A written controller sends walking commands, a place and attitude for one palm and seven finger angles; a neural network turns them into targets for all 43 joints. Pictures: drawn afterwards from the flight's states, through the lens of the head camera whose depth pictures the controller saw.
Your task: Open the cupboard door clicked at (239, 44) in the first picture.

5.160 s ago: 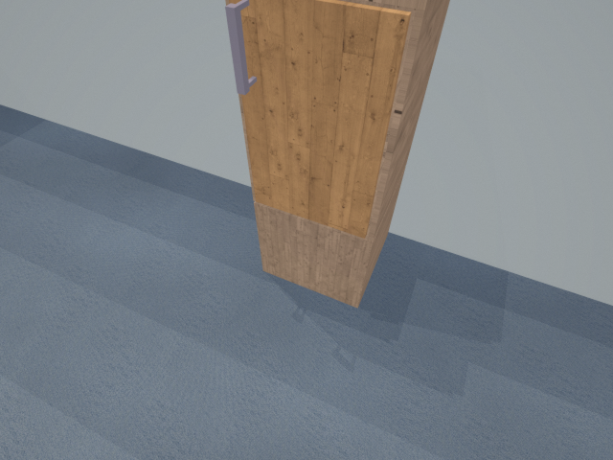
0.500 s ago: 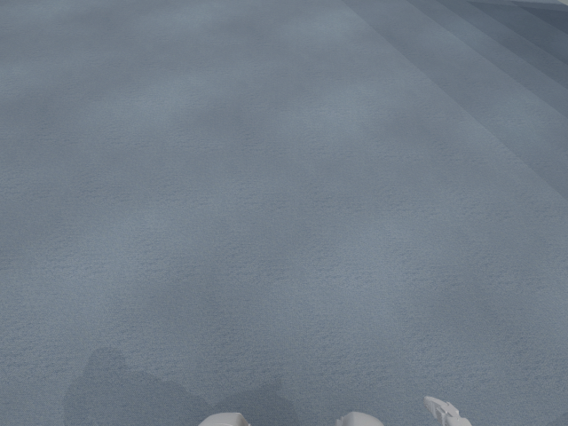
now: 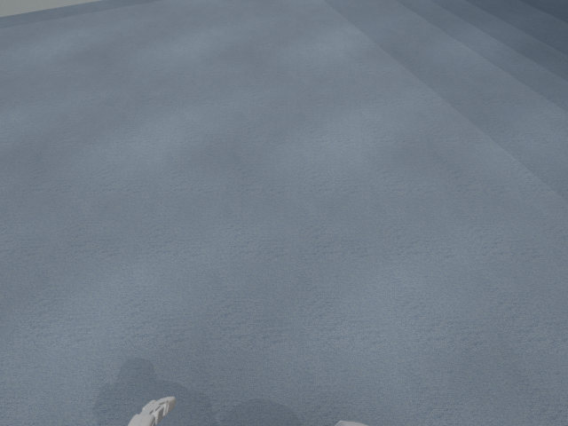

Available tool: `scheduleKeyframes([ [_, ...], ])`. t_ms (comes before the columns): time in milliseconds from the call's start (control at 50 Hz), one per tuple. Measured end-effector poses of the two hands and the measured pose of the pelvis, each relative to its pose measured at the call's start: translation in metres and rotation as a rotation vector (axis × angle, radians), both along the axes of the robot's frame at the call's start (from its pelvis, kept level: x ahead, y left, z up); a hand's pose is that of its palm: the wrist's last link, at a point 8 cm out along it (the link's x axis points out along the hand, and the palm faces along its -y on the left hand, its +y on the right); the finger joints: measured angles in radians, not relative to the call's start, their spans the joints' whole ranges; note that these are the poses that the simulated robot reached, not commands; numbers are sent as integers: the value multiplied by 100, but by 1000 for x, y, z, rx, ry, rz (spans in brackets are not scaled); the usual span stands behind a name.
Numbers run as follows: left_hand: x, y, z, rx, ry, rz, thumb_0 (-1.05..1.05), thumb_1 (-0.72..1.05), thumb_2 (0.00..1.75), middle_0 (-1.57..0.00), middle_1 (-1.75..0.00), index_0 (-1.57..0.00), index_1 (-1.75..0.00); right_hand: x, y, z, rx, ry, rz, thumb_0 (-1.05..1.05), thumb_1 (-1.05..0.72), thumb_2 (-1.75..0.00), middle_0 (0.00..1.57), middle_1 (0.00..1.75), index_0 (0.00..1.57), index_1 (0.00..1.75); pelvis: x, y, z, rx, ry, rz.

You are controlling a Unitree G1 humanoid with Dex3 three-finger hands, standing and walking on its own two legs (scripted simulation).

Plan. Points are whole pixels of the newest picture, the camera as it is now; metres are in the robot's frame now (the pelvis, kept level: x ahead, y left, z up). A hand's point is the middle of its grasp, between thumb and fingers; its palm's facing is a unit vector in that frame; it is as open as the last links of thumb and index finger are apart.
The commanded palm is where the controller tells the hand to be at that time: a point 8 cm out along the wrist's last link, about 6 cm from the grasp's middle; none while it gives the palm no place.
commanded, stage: turn to face it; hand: left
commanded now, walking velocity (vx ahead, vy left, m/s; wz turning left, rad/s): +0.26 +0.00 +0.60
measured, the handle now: out of the picture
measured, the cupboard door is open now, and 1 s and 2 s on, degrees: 0 0 0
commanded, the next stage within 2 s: none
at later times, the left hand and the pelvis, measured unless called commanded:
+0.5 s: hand out of the picture +0.13 +0.19 -0.18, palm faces +0.03 -0.99 -0.13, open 7.4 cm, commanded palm none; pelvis +0.13 +0.03 +0.00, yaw -5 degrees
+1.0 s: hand (204, 328) +0.30 +0.16 -0.15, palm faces -0.33 -0.91 -0.24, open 7.4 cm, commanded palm none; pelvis +0.16 -0.01 +0.01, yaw -21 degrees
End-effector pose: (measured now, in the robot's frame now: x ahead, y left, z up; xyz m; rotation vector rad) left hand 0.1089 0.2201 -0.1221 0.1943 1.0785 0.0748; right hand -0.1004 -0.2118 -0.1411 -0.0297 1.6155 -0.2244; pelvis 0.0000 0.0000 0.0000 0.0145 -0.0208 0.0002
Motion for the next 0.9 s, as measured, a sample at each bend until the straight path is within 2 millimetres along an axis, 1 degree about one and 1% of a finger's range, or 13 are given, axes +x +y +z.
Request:
scheduleKeyframes([
  [40,-9,-4,1,-4,47,50,0,91,90,-20,-30,-20,-30,36,-11,5,-11,-34,32,1,-91,-90,20,30,20,30,16,-5,6,-2,4,20],
  [100,-17,5,5,23,88,135,-1,95,90,-20,-30,-21,-30,97,-24,10,-24,-108,91,1,-91,-90,20,30,20,30,39,-10,13,-8,14,59],
  [180,-34,7,2,21,184,183,-1,95,90,-20,-30,-20,-30,184,-28,13,-41,-222,168,1,-91,-90,20,29,20,29,67,-9,15,-14,20,80],
  [240,-47,1,-5,-12,274,202,-1,93,90,-20,-30,-20,-30,247,-19,15,-48,-320,213,1,-91,-90,20,29,19,29,86,-2,14,-22,16,64],
  [300,-54,-3,-16,-59,363,211,0,92,90,-20,-30,-20,-30,302,-2,17,-57,-420,237,0,-91,-90,20,29,19,29,107,10,8,-37,7,28],
  [340,-53,-3,-27,-86,412,209,0,92,90,-20,-30,-20,-30,330,9,16,-70,-484,238,0,-91,-90,20,29,20,29,121,18,0,-49,5,4],
  [380,-45,0,-34,-96,440,199,0,91,90,-20,-30,-20,-30,346,19,19,-78,-521,238,0,-91,-90,20,29,20,29,128,22,-4,-38,2,-16],
  [460,-8,13,-34,-85,409,152,1,91,90,-20,-30,-20,-30,352,26,23,-85,-537,207,0,-91,-90,20,30,20,30,133,27,-1,-38,-6,-70],
  [540,45,29,-22,-41,309,99,1,91,90,-20,-30,-20,-30,335,20,20,-84,-503,140,0,-91,-90,21,30,20,30,135,27,4,-41,-3,-112],
  [640,111,39,-4,43,184,11,1,91,90,-20,-30,-20,-30,306,-12,13,-112,-455,38,-1,-92,-90,21,30,20,30,138,18,4,-33,5,-168],
  [720,152,33,5,113,95,-68,1,91,90,-19,-30,-20,-30,277,-45,-3,-127,-408,-44,0,-91,-90,21,30,20,30,142,1,-6,-12,8,-218],
  [780,169,22,8,145,64,-117,0,91,90,-19,-30,-20,-30,257,-66,-11,-142,-357,-87,0,-91,-90,21,30,20,30,144,-8,-10,-8,15,-251],
  [900,183,-1,13,134,129,-213,0,91,90,-20,-30,-20,-30,239,-82,12,-184,-324,-156,1,-91,-90,20,30,20,30,152,-13,7,11,45,-323],
])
